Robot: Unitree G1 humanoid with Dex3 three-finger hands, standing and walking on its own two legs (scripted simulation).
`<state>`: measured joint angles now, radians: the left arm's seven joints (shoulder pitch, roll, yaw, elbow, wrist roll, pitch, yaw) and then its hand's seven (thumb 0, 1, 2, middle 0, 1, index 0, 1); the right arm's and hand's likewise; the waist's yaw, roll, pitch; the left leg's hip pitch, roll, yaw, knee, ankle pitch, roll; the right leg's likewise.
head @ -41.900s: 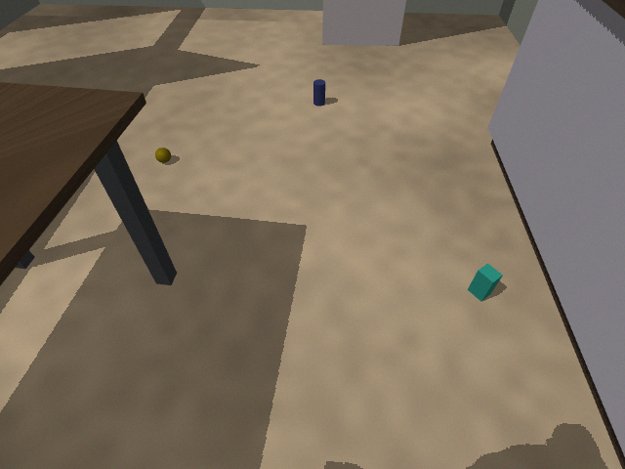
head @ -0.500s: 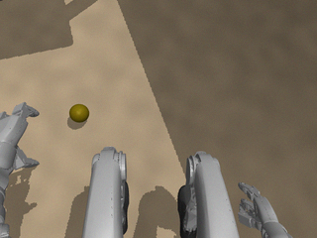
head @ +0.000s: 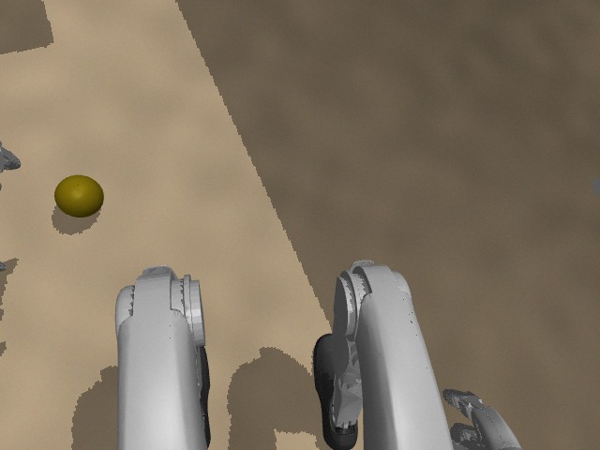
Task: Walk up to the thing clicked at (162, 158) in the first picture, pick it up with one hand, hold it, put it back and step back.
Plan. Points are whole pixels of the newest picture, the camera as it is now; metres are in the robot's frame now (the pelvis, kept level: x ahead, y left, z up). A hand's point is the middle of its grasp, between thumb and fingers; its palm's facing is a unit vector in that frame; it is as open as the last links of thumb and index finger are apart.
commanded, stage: rise first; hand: left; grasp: from above
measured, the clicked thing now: (79, 196) +0.48 +0.36 -0.31
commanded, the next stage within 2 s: approach in 0.86 s
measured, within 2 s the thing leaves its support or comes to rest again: neither
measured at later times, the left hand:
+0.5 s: hand (5, 212) +0.41 +0.40 -0.17, palm faces -0.43 -0.10 -0.90, open 14.2 cm
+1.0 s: hand (17, 207) +0.42 +0.39 -0.19, palm faces -0.43 -0.12 -0.90, open 14.2 cm
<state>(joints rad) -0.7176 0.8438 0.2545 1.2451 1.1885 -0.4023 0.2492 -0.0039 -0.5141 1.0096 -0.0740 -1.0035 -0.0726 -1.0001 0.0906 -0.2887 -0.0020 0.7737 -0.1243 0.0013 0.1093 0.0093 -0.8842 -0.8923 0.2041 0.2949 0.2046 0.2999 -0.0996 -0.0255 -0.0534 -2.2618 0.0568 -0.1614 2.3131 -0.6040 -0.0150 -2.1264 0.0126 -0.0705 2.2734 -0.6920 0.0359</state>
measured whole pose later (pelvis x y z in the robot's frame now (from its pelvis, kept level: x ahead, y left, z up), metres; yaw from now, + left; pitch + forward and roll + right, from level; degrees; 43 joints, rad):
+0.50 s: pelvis +0.01 +0.00 -0.03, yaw -2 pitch +31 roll -9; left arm -0.78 0.91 0.26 1.33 1.29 -0.42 0.34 0.00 -0.54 1.00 -0.08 -1.01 -0.07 -1.01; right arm 0.03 -0.26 0.04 0.79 -0.19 0.03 0.13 0.01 -0.90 -0.90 0.20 0.30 0.20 0.30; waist -0.12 -0.06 -0.02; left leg -2.34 0.06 -0.19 2.43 -0.65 -0.02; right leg -2.19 0.03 -0.08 2.37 -0.73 0.05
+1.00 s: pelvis +0.02 +0.00 -0.04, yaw -3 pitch +30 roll -9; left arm -0.80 0.95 0.28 1.38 1.29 -0.43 0.36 0.00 -0.54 1.00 -0.08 -1.03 -0.08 -1.02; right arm 0.03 -0.27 0.07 0.79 -0.21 0.03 0.14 0.01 -0.91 -0.90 0.20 0.29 0.20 0.30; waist -0.15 -0.06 0.01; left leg -2.36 0.06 -0.22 2.47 -0.66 -0.03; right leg -2.21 0.04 -0.10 2.40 -0.73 0.05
